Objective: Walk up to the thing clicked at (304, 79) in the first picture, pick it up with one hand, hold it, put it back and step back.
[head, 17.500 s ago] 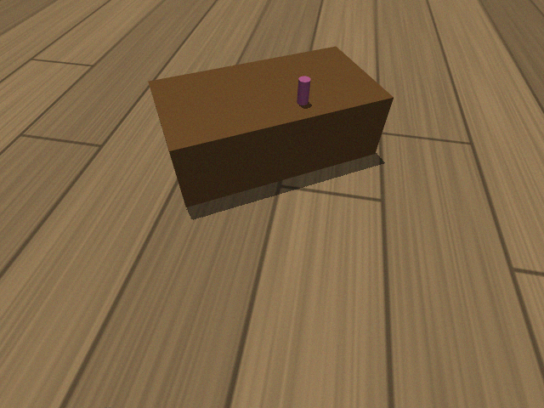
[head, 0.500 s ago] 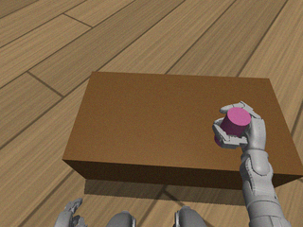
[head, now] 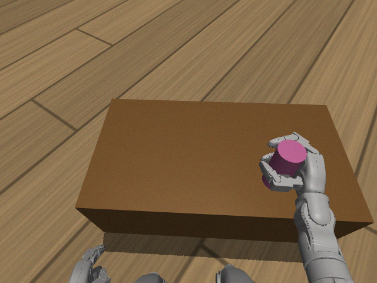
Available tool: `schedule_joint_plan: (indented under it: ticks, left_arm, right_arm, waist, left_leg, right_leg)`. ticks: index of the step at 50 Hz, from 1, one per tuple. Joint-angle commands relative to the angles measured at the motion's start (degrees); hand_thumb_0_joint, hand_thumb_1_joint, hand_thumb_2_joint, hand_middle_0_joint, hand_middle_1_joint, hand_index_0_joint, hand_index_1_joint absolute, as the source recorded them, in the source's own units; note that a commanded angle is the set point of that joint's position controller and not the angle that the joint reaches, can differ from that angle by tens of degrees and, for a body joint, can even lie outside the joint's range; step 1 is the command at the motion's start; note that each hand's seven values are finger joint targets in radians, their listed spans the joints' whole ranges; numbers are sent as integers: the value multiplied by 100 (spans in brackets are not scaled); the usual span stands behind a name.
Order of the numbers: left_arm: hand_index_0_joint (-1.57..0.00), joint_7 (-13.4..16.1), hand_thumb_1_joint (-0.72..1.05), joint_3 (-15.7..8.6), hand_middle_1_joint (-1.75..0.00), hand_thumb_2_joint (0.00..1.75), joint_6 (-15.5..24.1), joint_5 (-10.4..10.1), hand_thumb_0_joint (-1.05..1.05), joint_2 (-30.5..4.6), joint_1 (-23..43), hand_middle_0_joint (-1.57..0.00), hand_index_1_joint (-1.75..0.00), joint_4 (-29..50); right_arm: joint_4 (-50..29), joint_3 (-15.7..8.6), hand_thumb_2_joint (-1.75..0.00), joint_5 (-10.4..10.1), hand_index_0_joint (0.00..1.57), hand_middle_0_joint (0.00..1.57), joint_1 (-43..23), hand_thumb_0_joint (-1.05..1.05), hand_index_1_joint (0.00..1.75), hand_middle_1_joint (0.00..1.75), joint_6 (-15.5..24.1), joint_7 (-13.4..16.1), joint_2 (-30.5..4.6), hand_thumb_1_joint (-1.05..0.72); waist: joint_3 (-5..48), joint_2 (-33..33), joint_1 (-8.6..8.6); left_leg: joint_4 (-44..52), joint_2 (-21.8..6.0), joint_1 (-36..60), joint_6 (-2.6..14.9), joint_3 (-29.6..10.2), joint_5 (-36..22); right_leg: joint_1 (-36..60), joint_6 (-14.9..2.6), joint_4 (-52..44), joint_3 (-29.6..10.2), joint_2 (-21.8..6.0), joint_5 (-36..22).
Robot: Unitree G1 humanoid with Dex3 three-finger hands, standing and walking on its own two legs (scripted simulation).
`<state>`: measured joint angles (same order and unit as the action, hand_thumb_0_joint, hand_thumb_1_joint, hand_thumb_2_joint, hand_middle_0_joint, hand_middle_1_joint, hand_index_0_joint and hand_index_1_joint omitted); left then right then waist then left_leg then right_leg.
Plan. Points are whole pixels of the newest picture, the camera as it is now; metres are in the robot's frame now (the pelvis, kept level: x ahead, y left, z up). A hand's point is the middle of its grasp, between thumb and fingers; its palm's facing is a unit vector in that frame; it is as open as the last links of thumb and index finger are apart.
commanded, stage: hold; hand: right
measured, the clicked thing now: (282, 166) +0.34 -0.18 +0.04
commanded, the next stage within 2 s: none
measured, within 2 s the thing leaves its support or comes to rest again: neither
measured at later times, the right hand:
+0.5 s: hand (276, 166) +0.33 -0.16 +0.06, palm faces +0.13 +0.99 +0.00, open 7.4 cm
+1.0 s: hand (278, 168) +0.32 -0.17 +0.06, palm faces +0.13 +0.99 +0.00, open 7.4 cm
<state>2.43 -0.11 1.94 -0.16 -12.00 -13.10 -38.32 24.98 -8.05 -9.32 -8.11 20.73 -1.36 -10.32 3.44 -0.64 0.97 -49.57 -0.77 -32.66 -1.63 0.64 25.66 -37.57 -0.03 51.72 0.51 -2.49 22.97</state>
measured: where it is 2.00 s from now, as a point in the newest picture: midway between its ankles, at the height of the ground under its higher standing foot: outside the picture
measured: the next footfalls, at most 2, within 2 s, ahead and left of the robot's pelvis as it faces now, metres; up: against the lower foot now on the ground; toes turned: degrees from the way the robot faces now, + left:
none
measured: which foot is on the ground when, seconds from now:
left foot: down 0.00-1.00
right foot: down 0.00-1.00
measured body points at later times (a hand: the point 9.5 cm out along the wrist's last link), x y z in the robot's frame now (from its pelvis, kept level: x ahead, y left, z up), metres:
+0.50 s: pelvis +0.00 +0.00 +0.01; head +0.04 +0.00 +0.46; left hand +0.14 +0.24 -0.10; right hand +0.32 -0.22 +0.06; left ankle -0.01 +0.14 -0.69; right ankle +0.03 -0.12 -0.69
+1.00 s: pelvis +0.00 +0.01 +0.01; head +0.04 +0.00 +0.46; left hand +0.14 +0.25 -0.10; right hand +0.31 -0.22 +0.06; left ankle -0.01 +0.14 -0.69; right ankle +0.03 -0.12 -0.69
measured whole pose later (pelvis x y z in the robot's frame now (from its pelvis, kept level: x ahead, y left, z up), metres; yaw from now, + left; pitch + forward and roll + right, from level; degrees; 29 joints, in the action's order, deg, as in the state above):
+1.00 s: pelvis +0.00 +0.01 +0.01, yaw +0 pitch +7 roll +1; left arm 2.6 0.0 2.7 -0.4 -12.1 -12.5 -39.1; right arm 23.0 -7.7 -10.0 -6.0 19.4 -1.6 -9.8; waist 2.4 -0.9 0.7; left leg -46.6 -0.7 -28.9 -1.2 0.7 24.3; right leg -33.5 0.4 48.1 0.5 -2.5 21.3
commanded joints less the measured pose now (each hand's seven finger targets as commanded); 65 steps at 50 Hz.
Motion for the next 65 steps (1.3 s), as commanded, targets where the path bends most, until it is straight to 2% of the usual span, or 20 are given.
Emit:
schedule_joint_plan:
  ticks: [1, 5, 7, 11, 14, 18, 22, 23, 24, 26, 27, 29, 34, 40, 44, 46, 47, 59, 64, 65]
  left_arm:
    - [-20, 59, 91, -283, -30, 89, 221, -10, 0, -761, 142, -19, -29, 679]
    - [-20, 44, 91, -329, -30, 89, 232, -21, 0, -839, 141, -19, -29, 719]
    - [-20, 46, 91, -292, -30, 89, 234, -26, 0, -775, 141, -19, -29, 727]
    - [-20, 38, 91, -299, -30, 89, 235, -31, 0, -787, 132, -19, -29, 702]
    - [-20, 48, 91, -281, -30, 89, 250, -27, 0, -758, 153, -19, -30, 701]
    - [-20, 62, 91, -288, -30, 89, 262, -35, 0, -780, 118, -19, -29, 677]
    - [-20, 57, 91, -274, -30, 89, 305, -28, 0, -753, 203, -19, -30, 660]
    - [-20, 60, 90, -321, -30, 90, 294, -24, 0, -791, 148, -19, -30, 626]
    - [-20, 67, 91, -308, -30, 89, 290, -31, 0, -798, 228, -19, -30, 627]
    - [-20, 59, 91, -291, -30, 89, 302, -24, 0, -767, 234, -19, -29, 684]
    - [-20, 47, 91, -295, -30, 89, 294, -8, 0, -747, 181, -19, -30, 624]
    - [-20, 48, 91, -284, -30, 89, 305, -21, 0, -744, 219, -19, -29, 700]
    - [-20, 64, 90, -296, -30, 90, 297, -17, 0, -759, 223, -19, -30, 656]
    - [-20, 75, 90, -280, -30, 90, 297, -18, 0, -750, 279, -19, -30, 674]
    - [-20, 78, 90, -280, -30, 90, 302, -29, 0, -740, 228, -19, -29, 656]
    - [-20, 70, 90, -283, -30, 90, 321, -29, 0, -767, 280, -19, -29, 633]
    - [-20, 79, 90, -284, -30, 90, 325, -28, 0, -763, 284, -20, -30, 622]
    - [-20, 87, 90, -259, -30, 90, 342, -19, 0, -743, 291, -19, -30, 646]
    - [-20, 78, 90, -233, -30, 90, 341, -21, 0, -703, 278, -20, -30, 614]
    - [-20, 83, 90, -290, -30, 90, 342, -9, 0, -773, 260, -19, -29, 599]
  right_arm:
    - [-1557, -248, -132, -69, 138, 137, -1864, 0, 143, 143, 522, 33, -724, -49]
    - [-1497, -134, -131, -64, 138, 137, -1472, 0, 142, 142, 458, 4, -563, -52]
    - [-1754, -309, -130, -97, 138, 136, -1638, 0, 142, 142, 472, 44, -767, -52]
    - [-1638, -199, -132, -89, 139, 138, -1542, 0, 144, 144, 442, 61, -663, -51]
    - [-1773, -323, -132, -98, 139, 137, -1616, 0, 143, 143, 458, 85, -795, -49]
    - [-1749, -110, -130, -86, 138, 137, -1447, 0, 142, 142, 384, 34, -595, -52]
    - [-1401, -107, -132, -82, 139, 137, -1326, 0, 143, 143, 325, 18, -470, -51]
    - [-1842, -291, -132, -110, 139, 138, -1679, 0, 143, 143, 386, 35, -753, -51]
    - [-1596, -345, -131, -91, 139, 138, -1552, 0, 143, 143, 365, 35, -797, -53]
    - [-1699, -161, -131, -95, 139, 138, -1584, 0, 143, 143, 378, 21, -605, -53]
    - [-1709, -295, -131, -91, 139, 138, -1499, 0, 142, 142, 403, 52, -708, -53]
    - [-1812, -166, -131, -83, 139, 138, -1446, 0, 143, 143, 403, 36, -586, -55]
    - [-1848, -351, -133, -105, 140, 139, -1629, 0, 144, 144, 414, 61, -778, -54]
    - [-1862, -156, -132, -121, 140, 139, -1512, 0, 143, 143, 390, -4, -632, -54]
    - [-1848, -226, -132, -129, 140, 139, -1526, 0, 144, 144, 375, -3, -685, -56]
    - [-1404, -134, -133, -138, 141, 139, -1283, 0, 144, 144, 330, -34, -494, -54]
    - [-1849, -388, -133, -163, 140, 139, -1660, 0, 145, 145, 389, 2, -804, -53]
    - [-1669, -167, -132, -132, 140, 139, -1402, 0, 143, 143, 376, -23, -593, -55]
    - [-1621, -243, -133, -156, 140, 139, -1435, 0, 144, 144, 392, 20, -619, -53]
    - [-1723, -413, -131, -129, 140, 138, -1557, 0, 143, 143, 412, 35, -820, -53]
  waist:
    - [1545, -78, 57]
    - [1696, -92, 16]
    - [1722, -64, 2]
    - [1582, -112, 46]
    - [1638, -122, -3]
    - [1688, 55, 66]
    - [1524, 83, 54]
    - [1646, -106, 12]
    - [1428, -139, -4]
    - [1468, -24, 30]
    - [1508, -83, -36]
    - [1662, -68, -11]
    - [1656, -17, 18]
    - [1516, -114, 37]
    - [1655, -4, 28]
    - [1325, 35, 41]
    - [1418, -34, 7]
    - [1441, -82, 7]
    - [1360, 73, 0]
    - [1560, -51, -17]
  left_leg:
    - [726, 184, 306, 208, 140, -1524]
    - [761, 205, 389, 215, 189, -1503]
    - [793, 196, 517, 202, 177, -1615]
    - [785, 201, 445, 211, 186, -1631]
    - [855, 177, 575, 205, 143, -1593]
    - [835, 171, 641, 171, 140, -2017]
    - [896, 165, 574, 159, 137, -1791]
    - [893, 160, 601, 180, 132, -1807]
    - [940, 164, 543, 181, 124, -1629]
    - [942, 171, 589, 179, 135, -1572]
    - [887, 163, 634, 192, 142, -1733]
    - [905, 163, 692, 174, 127, -1862]
    - [932, 165, 678, 171, 107, -1793]
    - [971, 152, 685, 167, 103, -1712]
    - [968, 164, 760, 162, 124, -1838]
    - [974, 170, 560, 162, 130, -1651]
    - [993, 163, 591, 163, 111, -1639]
    - [996, 182, 629, 182, 131, -1577]
    - [962, 176, 595, 171, 124, -1626]
    - [951, 162, 631, 164, 93, -1683]
  right_leg:
    - [1316, -31, -817, -88, 72, -1239]
    - [1516, -5, -924, -124, 55, -1267]
    - [1536, -15, -906, -95, 69, -1352]
    - [1533, 1, -949, -118, 55, -1433]
    - [1489, -29, -958, -75, 83, -1303]
    - [1649, -50, -900, -61, 92, -1728]
    - [1536, -62, -935, -55, 96, -1456]
    - [1586, -42, -950, -59, 93, -1506]
    - [1522, -39, -973, -49, 96, -1331]
    - [1509, -38, -1026, -57, 95, -1246]
    - [1498, -24, -1003, -55, 96, -1432]
    - [1651, -37, -958, -41, 110, -1553]
    - [1609, -45, -971, -47, 101, -1433]
    - [1567, -44, -1012, -31, 122, -1343]
    - [1644, -53, -1010, -45, 119, -1480]
    - [1480, -52, -1036, -50, 109, -1308]
    - [1528, -58, -1024, -39, 108, -1279]
    - [1586, -28, -1086, -51, 106, -1264]
    - [1485, -45, -1035, -51, 97, -1303]
    - [1549, -57, -997, -38, 110, -1325]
